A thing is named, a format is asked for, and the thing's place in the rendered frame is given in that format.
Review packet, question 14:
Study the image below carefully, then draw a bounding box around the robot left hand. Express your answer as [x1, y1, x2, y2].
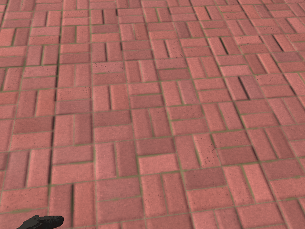
[16, 215, 64, 229]

